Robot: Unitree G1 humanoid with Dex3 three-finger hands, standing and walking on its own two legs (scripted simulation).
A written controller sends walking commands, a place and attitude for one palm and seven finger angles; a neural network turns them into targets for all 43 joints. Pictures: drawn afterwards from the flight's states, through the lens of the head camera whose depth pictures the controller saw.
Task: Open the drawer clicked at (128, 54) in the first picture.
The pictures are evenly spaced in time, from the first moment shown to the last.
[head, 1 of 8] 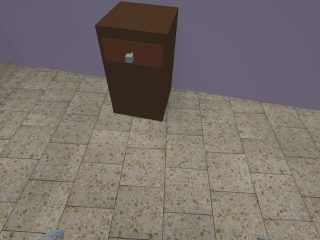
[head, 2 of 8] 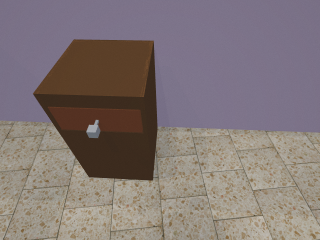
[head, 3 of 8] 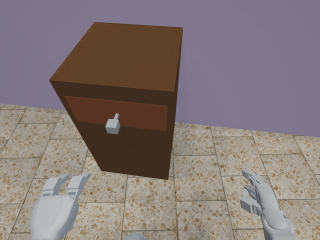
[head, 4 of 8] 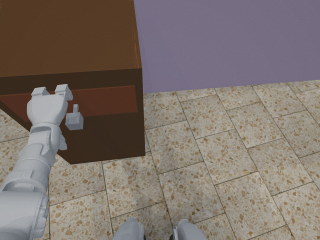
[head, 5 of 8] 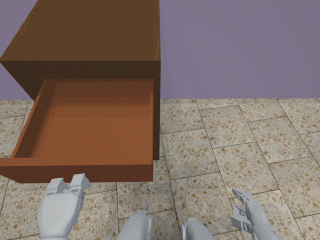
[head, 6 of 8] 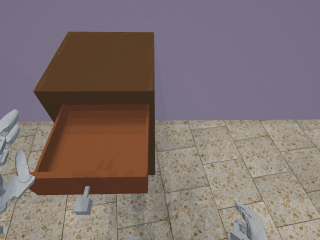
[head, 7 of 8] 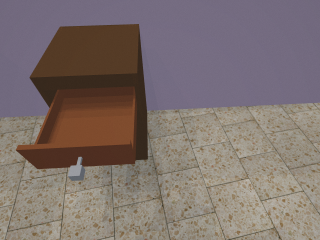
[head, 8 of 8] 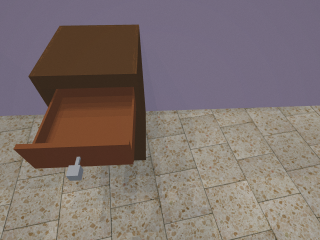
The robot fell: no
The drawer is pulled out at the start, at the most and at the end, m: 0.00 0.30 0.30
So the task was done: yes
